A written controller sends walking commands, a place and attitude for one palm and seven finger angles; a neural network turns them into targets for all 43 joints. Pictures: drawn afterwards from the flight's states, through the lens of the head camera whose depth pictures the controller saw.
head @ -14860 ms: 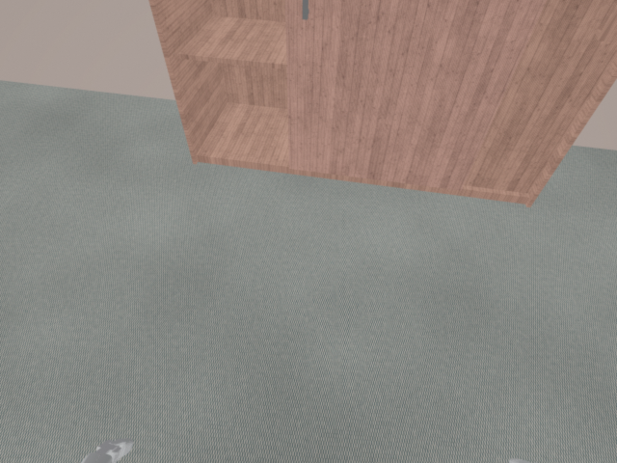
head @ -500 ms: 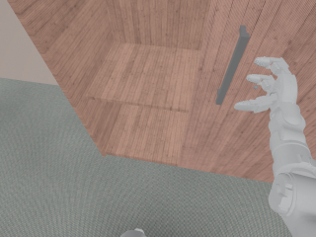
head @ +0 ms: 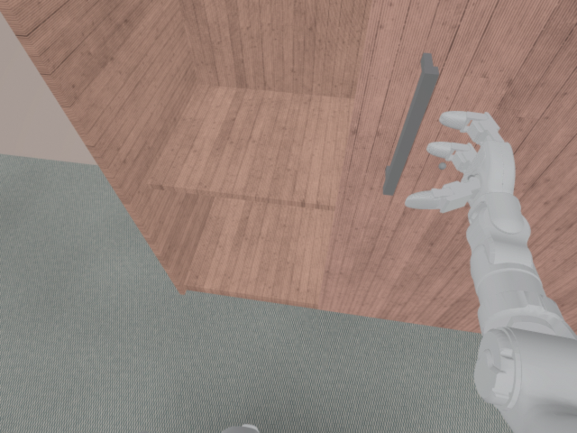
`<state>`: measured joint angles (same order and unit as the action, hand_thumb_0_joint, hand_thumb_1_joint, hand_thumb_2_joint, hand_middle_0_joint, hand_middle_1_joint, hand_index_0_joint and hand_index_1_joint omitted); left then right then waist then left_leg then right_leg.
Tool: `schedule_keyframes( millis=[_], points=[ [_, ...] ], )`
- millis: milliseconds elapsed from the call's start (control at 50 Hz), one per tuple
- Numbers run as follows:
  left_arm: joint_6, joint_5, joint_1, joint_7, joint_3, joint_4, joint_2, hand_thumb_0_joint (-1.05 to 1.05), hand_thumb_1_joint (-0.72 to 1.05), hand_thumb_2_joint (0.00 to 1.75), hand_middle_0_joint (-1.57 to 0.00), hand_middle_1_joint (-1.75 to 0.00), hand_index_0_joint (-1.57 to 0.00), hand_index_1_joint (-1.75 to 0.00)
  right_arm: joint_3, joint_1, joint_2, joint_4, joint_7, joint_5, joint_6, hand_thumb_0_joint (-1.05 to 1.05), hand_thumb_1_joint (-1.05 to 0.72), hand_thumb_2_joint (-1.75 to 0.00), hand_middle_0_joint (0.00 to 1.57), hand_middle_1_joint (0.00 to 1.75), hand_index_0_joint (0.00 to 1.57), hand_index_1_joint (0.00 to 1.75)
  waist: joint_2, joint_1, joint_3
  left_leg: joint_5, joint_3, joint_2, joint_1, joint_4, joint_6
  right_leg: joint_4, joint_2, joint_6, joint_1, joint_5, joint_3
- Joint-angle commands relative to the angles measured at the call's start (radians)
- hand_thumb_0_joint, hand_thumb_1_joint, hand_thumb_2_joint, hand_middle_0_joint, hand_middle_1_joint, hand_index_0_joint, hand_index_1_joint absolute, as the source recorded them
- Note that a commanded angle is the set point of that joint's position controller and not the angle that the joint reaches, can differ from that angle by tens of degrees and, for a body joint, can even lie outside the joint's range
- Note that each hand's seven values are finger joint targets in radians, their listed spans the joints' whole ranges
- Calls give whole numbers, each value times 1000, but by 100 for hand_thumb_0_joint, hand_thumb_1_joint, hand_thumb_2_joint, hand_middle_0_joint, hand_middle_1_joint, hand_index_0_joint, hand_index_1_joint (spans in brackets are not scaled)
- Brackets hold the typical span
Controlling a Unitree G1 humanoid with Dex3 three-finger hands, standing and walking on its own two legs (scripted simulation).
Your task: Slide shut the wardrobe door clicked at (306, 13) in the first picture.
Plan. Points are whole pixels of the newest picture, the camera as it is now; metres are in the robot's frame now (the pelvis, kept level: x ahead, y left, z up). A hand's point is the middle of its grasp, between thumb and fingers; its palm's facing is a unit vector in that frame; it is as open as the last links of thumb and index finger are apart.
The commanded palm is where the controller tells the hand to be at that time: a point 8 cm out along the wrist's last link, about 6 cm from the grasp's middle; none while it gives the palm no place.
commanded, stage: feel for the door with the fingertips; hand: right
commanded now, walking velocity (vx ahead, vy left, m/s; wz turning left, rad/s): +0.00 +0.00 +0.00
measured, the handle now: (405, 133) +0.53 -0.08 +0.12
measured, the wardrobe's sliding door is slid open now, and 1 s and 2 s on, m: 0.49 0.49 0.49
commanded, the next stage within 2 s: slide the fingers in behind the handle in 0.40 s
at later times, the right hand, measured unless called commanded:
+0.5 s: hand (429, 158) +0.48 -0.12 +0.12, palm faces +0.00 +1.00 -0.01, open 13.8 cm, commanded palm +0.46 -0.17 +0.12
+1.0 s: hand (422, 164) +0.47 -0.11 +0.12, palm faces -0.01 +1.00 +0.00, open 14.0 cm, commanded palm +0.45 -0.16 +0.12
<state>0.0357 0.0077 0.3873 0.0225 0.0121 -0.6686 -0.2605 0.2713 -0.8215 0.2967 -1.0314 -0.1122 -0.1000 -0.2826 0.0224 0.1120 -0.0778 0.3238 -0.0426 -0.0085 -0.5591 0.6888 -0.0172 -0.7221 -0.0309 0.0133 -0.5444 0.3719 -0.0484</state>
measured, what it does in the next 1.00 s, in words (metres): stands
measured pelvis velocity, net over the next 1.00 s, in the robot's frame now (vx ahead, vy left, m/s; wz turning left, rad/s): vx -0.01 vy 0.00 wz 0.01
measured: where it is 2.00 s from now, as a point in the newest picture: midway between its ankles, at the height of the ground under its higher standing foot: outside the picture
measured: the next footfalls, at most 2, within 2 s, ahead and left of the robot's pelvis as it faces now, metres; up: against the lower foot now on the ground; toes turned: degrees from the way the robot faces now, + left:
none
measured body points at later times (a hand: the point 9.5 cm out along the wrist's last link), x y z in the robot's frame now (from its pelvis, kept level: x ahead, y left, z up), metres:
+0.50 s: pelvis -0.01 +0.01 +0.00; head +0.06 +0.01 +0.44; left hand +0.01 +0.27 -0.12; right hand +0.48 -0.17 +0.12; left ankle +0.01 +0.11 -0.72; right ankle -0.01 -0.11 -0.72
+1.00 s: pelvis -0.01 +0.00 +0.00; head +0.06 +0.00 +0.44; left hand +0.01 +0.26 -0.12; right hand +0.47 -0.16 +0.12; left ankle +0.01 +0.11 -0.72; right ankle -0.01 -0.11 -0.72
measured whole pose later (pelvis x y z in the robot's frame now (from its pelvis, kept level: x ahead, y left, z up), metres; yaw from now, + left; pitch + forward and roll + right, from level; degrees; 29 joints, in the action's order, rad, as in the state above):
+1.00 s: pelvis -0.01 +0.00 +0.00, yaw +1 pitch +12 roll +1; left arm 0.04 0.00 0.41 0.03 0.01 -0.67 -0.26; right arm 0.26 -0.84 0.26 -1.06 -0.04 -0.08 -0.32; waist 0.03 0.13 -0.08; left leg 0.32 -0.03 -0.01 -0.58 0.70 -0.02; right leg -0.73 -0.03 0.01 -0.56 0.37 -0.06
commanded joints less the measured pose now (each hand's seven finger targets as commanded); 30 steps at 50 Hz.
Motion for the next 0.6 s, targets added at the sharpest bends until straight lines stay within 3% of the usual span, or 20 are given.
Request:
schedule_keyframes(
  millis=[0, 20, 80, 140, 160, 200, 220, 240, 280, 320, 340, 380, 400, 460, 520, 580],
  points=[
    [32, -1, 91, -11, -54, 79, -147, 0, 90, 90, -20, -30, -20, -30, 23, -478, 182, 228, 26, -10, -67, 0, 50, -30, 30, 120, 30, 120, -4, 9, -367, -364, 25, -20, 179, -58, -9, 70, 23, 13, 180, -318, 46],
    [30, -3, 90, -11, -55, 82, -149, 0, 90, 90, -20, -30, -20, -30, 32, -457, 194, 230, 30, -7, -70, 0, 50, -30, 30, 120, 30, 120, -4, 1, -380, -377, 27, -21, 189, -54, -11, 64, 23, 13, 183, -330, 44],
    [35, -3, 83, -6, -54, 82, -138, 0, 90, 90, -20, -30, -20, -30, -14, -493, 135, 263, 43, -2, -84, 0, 50, -30, 30, 120, 30, 120, 31, 13, -387, -372, 25, -20, 166, -53, -9, 61, 23, 10, 208, -337, 44],
    [31, -3, 86, -8, -55, 74, -143, 0, 90, 90, -20, -30, -20, -30, 19, -497, 176, 220, 60, 3, -82, 0, 50, -30, 30, 120, 30, 120, -30, 18, -353, -363, 31, -20, 184, -61, -5, 66, 26, 15, 157, -293, 39],
    [31, -4, 83, -8, -54, 76, -141, 0, 90, 90, -20, -30, -20, -30, 15, -499, 164, 216, 63, 3, -80, 0, 50, -30, 30, 120, 30, 120, -24, 17, -354, -366, 34, -18, 191, -62, -5, 69, 28, 16, 151, -285, 34],
    [31, -5, 85, -11, -53, 75, -143, 0, 90, 90, -20, -30, -20, -30, 36, -499, 196, 211, 68, 12, -83, 0, 50, -30, 30, 120, 30, 120, -11, 6, -372, -370, 36, -16, 205, -56, -7, 70, 30, 14, 150, -288, 35],
    [30, -6, 88, -12, -52, 75, -145, 0, 90, 90, -20, -30, -20, -30, 36, -525, 209, 225, 70, 20, -87, 0, 50, -30, 30, 120, 30, 120, -1, 11, -379, -374, 38, -16, 200, -53, -7, 67, 30, 16, 158, -296, 37],
    [31, -6, 87, -11, -51, 75, -139, 0, 90, 90, -20, -30, -20, -30, 19, -536, 186, 222, 71, 20, -88, 0, 50, -30, 30, 120, 30, 120, 14, 18, -380, -371, 37, -17, 190, -55, -6, 66, 30, 16, 168, -297, 36],
    [33, -7, 89, -13, -49, 68, -141, 0, 90, 90, -20, -30, -20, -30, 36, -541, 205, 184, 71, 20, -90, 0, 50, -30, 30, 120, 30, 120, -10, 21, -356, -353, 41, -17, 186, -61, -4, 65, 29, 17, 142, -267, 32],
    [31, -6, 95, -16, -47, 67, -150, 0, 90, 90, -20, -30, -20, -30, 51, -547, 225, 127, 65, 18, -84, 0, 50, -30, 30, 120, 30, 120, -75, 32, -319, -332, 47, -16, 195, -72, -1, 69, 31, 22, 92, -221, 29],
    [32, -5, 96, -18, -47, 67, -150, 0, 90, 90, -20, -30, -20, -30, 57, -567, 246, 134, 60, 21, -87, 0, 50, -30, 30, 120, 30, 120, -50, 31, -337, -334, 53, -14, 205, -68, 0, 69, 34, 21, 86, -216, 28],
    [36, -6, 103, -17, -46, 66, -147, 0, 90, 90, -20, -30, -20, -30, 35, -583, 214, 121, 47, 21, -87, 0, 50, -30, 30, 120, 30, 120, -5, 34, -356, -347, 51, -14, 190, -61, -3, 63, 36, 19, 108, -238, 27],
    [36, -7, 109, -17, -48, 65, -149, 0, 90, 90, -20, -30, -20, -30, 51, -591, 240, 134, 43, 23, -95, 0, 50, -30, 30, 120, 30, 120, 2, 31, -378, -348, 48, -14, 187, -55, -4, 58, 33, 18, 119, -250, 32],
    [36, -9, 117, -14, -49, 58, -147, 0, 90, 90, -20, -30, -20, -30, 16, -616, 192, 117, 34, 15, -95, 0, 50, -30, 30, 120, 30, 120, 10, 50, -377, -333, 45, -18, 153, -60, -1, 52, 32, 18, 137, -250, 36],
    [36, -9, 127, -17, -48, 54, -160, 0, 90, 90, -20, -30, -20, -30, 65, -621, 256, 81, 36, 10, -93, 0, 50, -30, 30, 120, 30, 120, -53, 51, -360, -308, 55, -17, 174, -68, 2, 53, 33, 23, 78, -205, 34],
    [39, -6, 122, -16, -46, 59, -155, 0, 90, 90, -20, -30, -20, -30, 47, -609, 238, 72, 25, 15, -93, 0, 50, -30, 30, 120, 30, 120, 2, 44, -356, -286, 52, -15, 157, -66, -1, 55, 35, 19, 81, -191, 33]
  ],
)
